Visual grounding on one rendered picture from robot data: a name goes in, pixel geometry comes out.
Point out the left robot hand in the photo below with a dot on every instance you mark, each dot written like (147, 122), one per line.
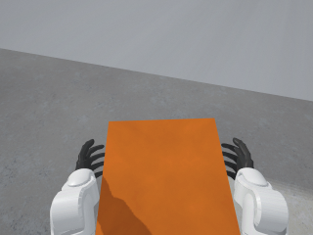
(84, 159)

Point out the robot right forearm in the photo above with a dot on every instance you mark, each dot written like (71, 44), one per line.
(265, 210)

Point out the robot left forearm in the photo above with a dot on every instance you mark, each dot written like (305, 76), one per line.
(72, 209)

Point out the carton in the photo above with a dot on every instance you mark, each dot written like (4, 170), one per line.
(165, 177)

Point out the right robot hand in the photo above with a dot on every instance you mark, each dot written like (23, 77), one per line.
(242, 159)

